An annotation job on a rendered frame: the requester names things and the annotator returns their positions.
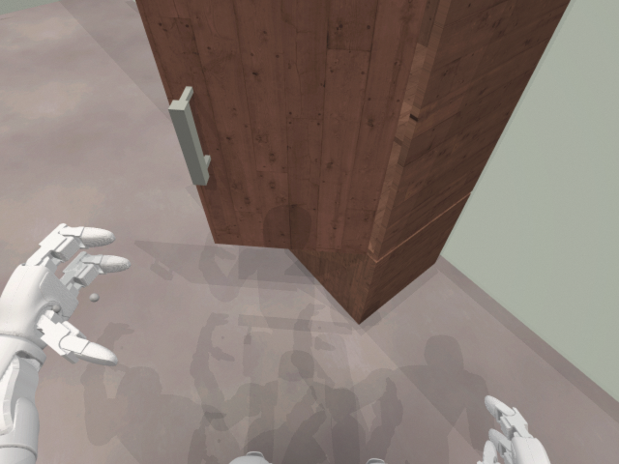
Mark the right robot hand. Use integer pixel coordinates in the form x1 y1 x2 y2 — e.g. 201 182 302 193
477 395 550 464

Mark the left robot forearm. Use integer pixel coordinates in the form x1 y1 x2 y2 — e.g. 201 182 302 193
0 334 46 464

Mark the cupboard door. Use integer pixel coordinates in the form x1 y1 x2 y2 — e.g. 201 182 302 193
135 0 427 255

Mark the handle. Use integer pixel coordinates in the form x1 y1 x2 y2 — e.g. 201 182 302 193
168 86 211 186

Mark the left robot hand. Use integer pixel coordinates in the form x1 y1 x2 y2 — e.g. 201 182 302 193
0 223 132 366

